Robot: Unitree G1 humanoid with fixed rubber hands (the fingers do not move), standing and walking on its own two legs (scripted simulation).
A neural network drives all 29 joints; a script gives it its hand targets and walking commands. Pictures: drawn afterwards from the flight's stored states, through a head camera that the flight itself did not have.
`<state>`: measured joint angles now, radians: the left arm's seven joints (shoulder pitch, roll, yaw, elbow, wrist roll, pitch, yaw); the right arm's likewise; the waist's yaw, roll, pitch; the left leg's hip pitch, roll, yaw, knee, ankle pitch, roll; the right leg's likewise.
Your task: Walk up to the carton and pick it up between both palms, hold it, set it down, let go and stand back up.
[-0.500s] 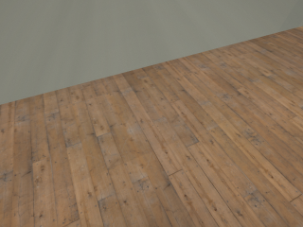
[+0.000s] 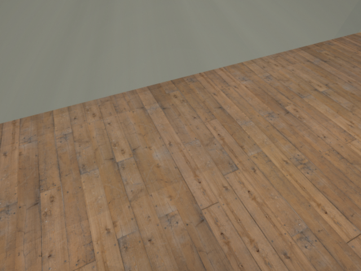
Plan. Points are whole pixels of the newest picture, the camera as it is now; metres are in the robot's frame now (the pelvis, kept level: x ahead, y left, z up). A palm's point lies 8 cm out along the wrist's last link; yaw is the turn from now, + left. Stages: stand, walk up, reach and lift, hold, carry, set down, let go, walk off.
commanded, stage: stand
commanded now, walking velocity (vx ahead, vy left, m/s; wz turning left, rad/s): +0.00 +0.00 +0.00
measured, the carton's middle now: out of the picture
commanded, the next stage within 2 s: walk up in 0.64 s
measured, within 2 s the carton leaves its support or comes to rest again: neither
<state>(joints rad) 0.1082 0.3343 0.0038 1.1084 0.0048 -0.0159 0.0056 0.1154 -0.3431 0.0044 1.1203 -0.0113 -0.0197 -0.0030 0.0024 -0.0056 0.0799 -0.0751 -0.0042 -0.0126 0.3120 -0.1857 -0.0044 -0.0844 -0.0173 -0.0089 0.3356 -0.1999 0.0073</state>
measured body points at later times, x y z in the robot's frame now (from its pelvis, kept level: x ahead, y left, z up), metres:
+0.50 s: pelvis +0.01 +0.00 +0.00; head +0.01 +0.00 +0.45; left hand +0.09 +0.30 -0.13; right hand +0.09 -0.30 -0.13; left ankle -0.01 +0.12 -0.75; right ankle -0.01 -0.12 -0.75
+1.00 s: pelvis +0.00 -0.01 -0.02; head +0.03 -0.02 +0.43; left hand +0.11 +0.29 -0.14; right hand +0.08 -0.35 -0.12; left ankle -0.01 +0.12 -0.75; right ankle -0.01 -0.12 -0.73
